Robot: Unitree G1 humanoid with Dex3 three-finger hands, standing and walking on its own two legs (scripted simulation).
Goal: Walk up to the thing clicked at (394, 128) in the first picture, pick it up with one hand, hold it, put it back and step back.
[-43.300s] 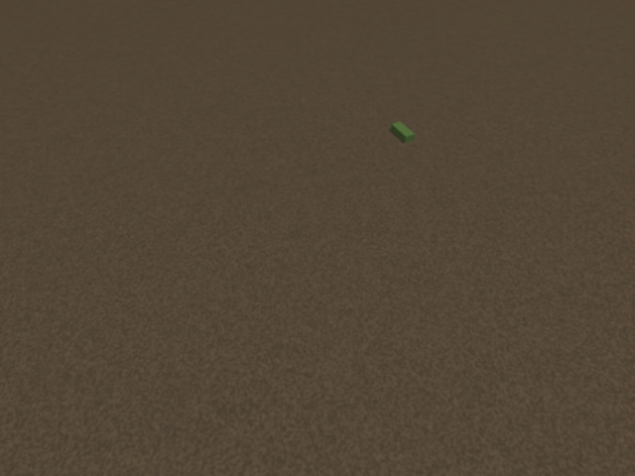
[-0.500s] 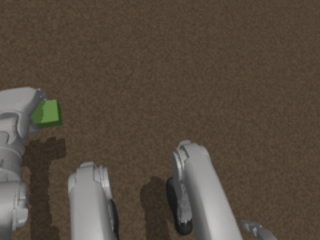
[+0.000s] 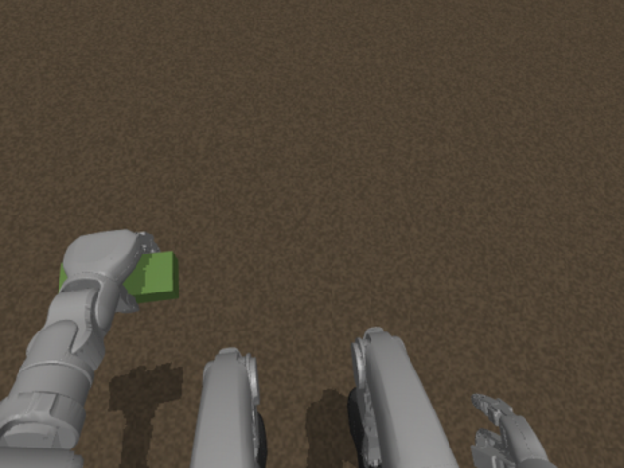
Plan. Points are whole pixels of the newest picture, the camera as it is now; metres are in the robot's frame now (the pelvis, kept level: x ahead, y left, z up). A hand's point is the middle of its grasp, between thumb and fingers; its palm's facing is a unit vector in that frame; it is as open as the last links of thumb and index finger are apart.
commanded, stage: lift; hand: left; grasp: from above
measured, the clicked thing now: (122, 281) +0.41 +0.26 -0.12
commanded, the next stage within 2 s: hold in 0.80 s
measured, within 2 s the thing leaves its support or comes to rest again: neither
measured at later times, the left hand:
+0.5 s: hand (76, 248) +0.37 +0.22 +0.08, palm faces -0.44 -0.08 -0.89, open 8.9 cm
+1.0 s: hand (36, 197) +0.39 +0.22 +0.15, palm faces -0.45 -0.07 -0.89, open 8.9 cm
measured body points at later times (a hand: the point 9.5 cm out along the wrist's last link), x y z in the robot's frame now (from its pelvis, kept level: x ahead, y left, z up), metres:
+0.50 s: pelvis +0.04 +0.00 +0.16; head +0.11 +0.00 +0.61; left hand +0.39 +0.22 +0.13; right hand +0.13 -0.28 +0.04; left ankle +0.08 +0.12 -0.48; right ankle +0.10 -0.15 -0.48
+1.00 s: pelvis +0.07 +0.00 +0.22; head +0.11 -0.01 +0.67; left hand +0.41 +0.22 +0.21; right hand +0.17 -0.27 +0.10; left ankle +0.08 +0.12 -0.48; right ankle +0.10 -0.14 -0.48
